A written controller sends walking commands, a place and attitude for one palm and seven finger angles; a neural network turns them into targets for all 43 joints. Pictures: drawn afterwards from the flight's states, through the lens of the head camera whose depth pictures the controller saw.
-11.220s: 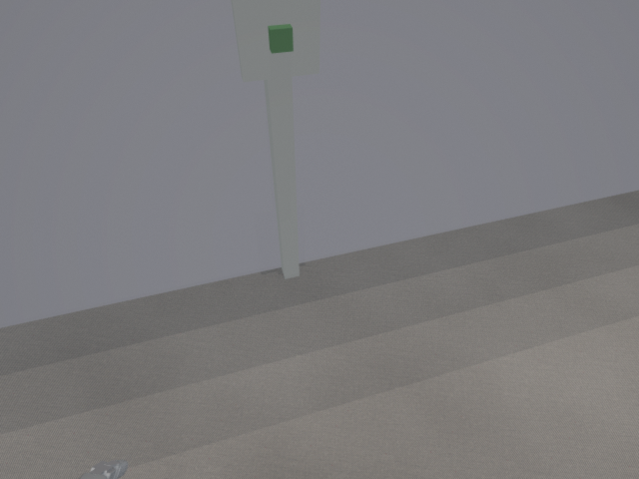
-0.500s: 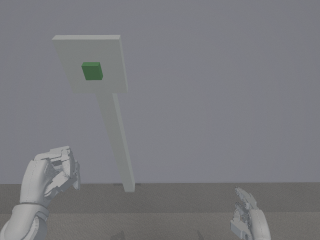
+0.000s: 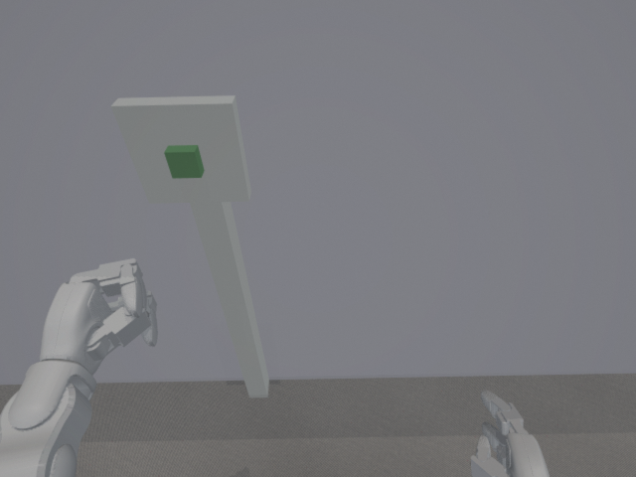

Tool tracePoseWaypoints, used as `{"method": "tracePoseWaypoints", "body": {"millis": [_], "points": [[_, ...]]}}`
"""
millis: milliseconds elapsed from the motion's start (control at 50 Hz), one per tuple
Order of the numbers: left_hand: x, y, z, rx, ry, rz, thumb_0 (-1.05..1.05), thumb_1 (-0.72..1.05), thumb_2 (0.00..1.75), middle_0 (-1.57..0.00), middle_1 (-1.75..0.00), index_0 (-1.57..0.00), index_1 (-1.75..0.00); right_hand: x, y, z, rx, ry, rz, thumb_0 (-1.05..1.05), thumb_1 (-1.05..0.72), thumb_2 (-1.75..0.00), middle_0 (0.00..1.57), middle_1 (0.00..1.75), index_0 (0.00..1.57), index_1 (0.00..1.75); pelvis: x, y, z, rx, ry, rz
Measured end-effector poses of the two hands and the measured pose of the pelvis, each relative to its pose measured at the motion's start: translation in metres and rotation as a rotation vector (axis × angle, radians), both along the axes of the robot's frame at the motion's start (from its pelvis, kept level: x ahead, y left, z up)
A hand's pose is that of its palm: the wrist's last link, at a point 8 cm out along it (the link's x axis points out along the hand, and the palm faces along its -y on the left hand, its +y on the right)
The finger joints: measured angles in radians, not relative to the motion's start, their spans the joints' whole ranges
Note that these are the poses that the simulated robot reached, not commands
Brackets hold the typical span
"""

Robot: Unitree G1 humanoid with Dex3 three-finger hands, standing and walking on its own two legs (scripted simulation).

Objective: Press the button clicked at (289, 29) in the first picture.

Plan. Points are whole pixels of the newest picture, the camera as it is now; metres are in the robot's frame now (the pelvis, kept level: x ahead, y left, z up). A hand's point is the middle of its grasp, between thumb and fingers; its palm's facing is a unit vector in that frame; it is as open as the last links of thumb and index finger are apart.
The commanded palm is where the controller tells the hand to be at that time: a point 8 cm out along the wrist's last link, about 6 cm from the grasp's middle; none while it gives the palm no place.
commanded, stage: raise the hand and make a fist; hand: left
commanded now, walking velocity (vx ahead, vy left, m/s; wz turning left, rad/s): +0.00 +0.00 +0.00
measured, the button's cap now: (185, 160) +0.53 +0.27 +0.16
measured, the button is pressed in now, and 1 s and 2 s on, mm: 0 0 0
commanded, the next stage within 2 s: aim a knuckle at the button in 0.22 s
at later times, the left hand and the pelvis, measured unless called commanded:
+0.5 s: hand (159, 302) +0.26 +0.20 +0.15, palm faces +0.13 -0.99 -0.03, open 3.1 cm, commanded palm +0.24 +0.26 +0.15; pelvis +0.00 +0.00 +0.00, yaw +0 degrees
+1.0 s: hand (189, 250) +0.35 +0.21 +0.14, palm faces +0.13 -0.99 -0.02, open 3.1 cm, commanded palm +0.33 +0.26 +0.14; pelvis +0.01 +0.00 +0.00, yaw -1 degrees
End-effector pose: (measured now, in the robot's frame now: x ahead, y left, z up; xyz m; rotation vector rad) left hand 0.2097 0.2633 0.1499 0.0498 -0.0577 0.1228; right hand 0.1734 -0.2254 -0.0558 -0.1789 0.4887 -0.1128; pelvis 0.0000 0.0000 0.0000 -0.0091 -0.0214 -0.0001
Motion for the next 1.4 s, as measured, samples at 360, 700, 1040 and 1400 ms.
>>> {"method": "tracePoseWaypoints", "body": {"millis": [360,700,1040,1400], "points": [[0.000,-0.006,-0.001,0.004,-0.006,0.010,0.01,0.90,0.90,-1.30,-1.50,-1.30,-1.50,0.009,0.003,-0.001,0.017,-0.005,0.020,0.02,-0.90,-0.89,0.20,0.30,0.20,0.30,0.004,-0.006,0.000,0.004,-0.005,0.002],[0.069,-0.003,-0.005,-0.022,0.012,-0.001,0.02,0.90,0.90,-1.30,-1.50,-1.30,-1.50,0.000,-0.004,-0.011,-0.002,0.084,-0.026,0.02,-0.90,-0.89,0.20,0.30,0.20,0.30,0.005,-0.003,0.002,0.008,0.011,-0.008],[0.123,-0.008,-0.014,-0.035,0.035,-0.002,0.02,0.90,0.90,-1.30,-1.50,-1.30,-1.50,-0.026,-0.015,-0.026,-0.024,0.229,-0.095,0.02,-0.90,-0.89,0.20,0.30,0.20,0.30,0.006,0.002,0.001,0.007,0.039,-0.017],[0.191,0.003,-0.022,-0.049,0.072,0.012,0.02,0.90,0.90,-1.30,-1.50,-1.30,-1.50,-0.082,-0.032,-0.046,-0.039,0.444,-0.196,0.01,-0.90,-0.89,0.20,0.30,0.20,0.30,0.011,0.004,-0.002,0.001,0.104,-0.033]]}}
